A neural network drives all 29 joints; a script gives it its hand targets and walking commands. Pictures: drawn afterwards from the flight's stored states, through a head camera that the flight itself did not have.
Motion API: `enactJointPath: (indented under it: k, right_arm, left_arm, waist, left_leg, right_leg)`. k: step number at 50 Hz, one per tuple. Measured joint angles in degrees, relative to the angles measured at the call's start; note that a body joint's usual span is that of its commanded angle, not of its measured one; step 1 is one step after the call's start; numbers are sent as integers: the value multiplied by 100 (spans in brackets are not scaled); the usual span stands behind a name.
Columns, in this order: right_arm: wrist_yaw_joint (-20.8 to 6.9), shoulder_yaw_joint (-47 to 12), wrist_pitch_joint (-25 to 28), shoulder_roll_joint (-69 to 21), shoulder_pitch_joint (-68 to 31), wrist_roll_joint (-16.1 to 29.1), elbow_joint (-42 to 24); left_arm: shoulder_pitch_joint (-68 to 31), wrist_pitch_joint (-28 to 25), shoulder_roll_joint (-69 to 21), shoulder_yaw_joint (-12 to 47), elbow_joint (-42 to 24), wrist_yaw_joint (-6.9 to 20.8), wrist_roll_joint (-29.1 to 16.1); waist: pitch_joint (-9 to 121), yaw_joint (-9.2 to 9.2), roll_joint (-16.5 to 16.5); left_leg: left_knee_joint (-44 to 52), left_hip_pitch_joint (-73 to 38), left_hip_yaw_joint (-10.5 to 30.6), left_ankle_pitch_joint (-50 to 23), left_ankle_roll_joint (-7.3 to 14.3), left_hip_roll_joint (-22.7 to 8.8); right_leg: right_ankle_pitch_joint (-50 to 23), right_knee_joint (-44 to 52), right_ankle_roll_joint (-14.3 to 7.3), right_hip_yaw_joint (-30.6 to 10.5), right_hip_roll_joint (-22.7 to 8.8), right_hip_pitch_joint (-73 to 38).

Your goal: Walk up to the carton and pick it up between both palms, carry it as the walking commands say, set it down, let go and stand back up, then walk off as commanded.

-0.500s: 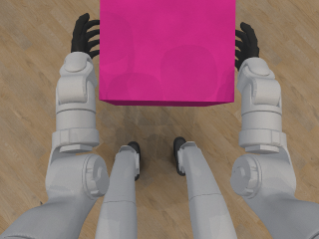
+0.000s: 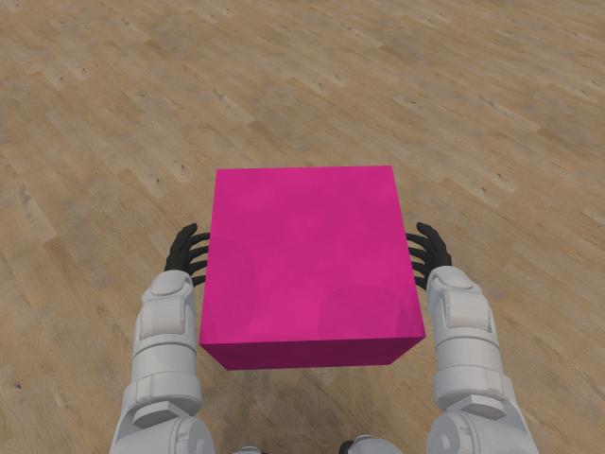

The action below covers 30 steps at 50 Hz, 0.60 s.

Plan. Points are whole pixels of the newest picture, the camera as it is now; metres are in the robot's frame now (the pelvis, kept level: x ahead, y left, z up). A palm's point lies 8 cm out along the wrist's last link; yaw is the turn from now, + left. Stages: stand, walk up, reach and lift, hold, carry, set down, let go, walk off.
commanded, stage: reach and lift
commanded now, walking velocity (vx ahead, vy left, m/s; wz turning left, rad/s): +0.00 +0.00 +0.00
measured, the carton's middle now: (306, 271) +0.38 -0.02 -0.07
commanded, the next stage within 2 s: hold in 1.52 s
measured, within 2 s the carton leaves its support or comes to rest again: neither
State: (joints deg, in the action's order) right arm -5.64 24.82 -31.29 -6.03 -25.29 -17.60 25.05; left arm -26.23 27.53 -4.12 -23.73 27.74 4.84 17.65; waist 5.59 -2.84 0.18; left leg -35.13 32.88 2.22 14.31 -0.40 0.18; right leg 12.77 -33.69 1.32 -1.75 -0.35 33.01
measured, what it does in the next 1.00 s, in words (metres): stands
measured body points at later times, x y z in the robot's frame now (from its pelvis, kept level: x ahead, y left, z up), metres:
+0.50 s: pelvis +0.04 +0.01 +0.03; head +0.01 +0.01 +0.47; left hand +0.34 +0.16 +0.05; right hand +0.31 -0.20 +0.05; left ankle +0.02 +0.12 -0.72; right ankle +0.03 -0.14 -0.72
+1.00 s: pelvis +0.01 +0.00 +0.02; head -0.02 +0.00 +0.47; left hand +0.32 +0.17 +0.06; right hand +0.31 -0.19 +0.06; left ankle +0.02 +0.12 -0.72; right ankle +0.03 -0.14 -0.72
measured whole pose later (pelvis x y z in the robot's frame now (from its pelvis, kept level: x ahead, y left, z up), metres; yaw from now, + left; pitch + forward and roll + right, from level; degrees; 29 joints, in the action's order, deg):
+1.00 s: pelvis +0.01 +0.00 +0.02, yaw -1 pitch -5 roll +0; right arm -5.1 18.5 -41.4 -6.2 -17.0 -18.4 14.2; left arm -16.7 39.9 -7.1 -17.4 14.5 1.9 17.7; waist -1.2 -0.3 -0.2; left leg -18.4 3.6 1.1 9.6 -0.5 -0.2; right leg 8.5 -18.5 1.1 -2.9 -0.4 4.9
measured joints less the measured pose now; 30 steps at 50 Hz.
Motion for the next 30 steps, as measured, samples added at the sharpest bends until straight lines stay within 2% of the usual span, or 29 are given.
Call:
enactJointPath:
  k: [7,9,17,23,30]
  right_arm:
    - [210,-337,-49,-35,535,144,-545]
    - [221,-416,-82,-45,681,153,-706]
    - [127,-457,-193,-199,1240,112,-987]
    - [134,-668,-539,-150,1702,293,-1510]
    - [111,-747,-892,-149,1562,113,-1526]
  left_arm:
    - [559,117,-178,385,-583,-332,-232]
    - [705,105,-204,433,-685,-326,-271]
    - [1265,404,-276,673,-1146,-298,-192]
    - [1660,675,-362,891,-1559,-295,-208]
    - [1622,997,-360,830,-1619,-256,-116]
  waist:
    - [-169,77,21]
    - [-136,93,-6]
    - [-71,-29,-61]
    - [-49,76,-81]
    - [-402,139,-115]
  left_leg:
    - [519,-597,12,-121,11,28]
    - [703,-790,8,-167,13,26]
    - [1307,-1735,-21,-269,25,16]
    - [1709,-2475,-142,-340,46,9]
    - [1769,-3033,-121,-356,36,-11]
  right_leg:
    - [-99,502,23,16,-46,-601]
    - [-143,681,29,13,-50,-790]
    - [-271,1315,28,-9,-60,-1738]
    - [-330,1616,47,-128,-64,-2385]
    - [-346,1689,17,-106,-46,-2958]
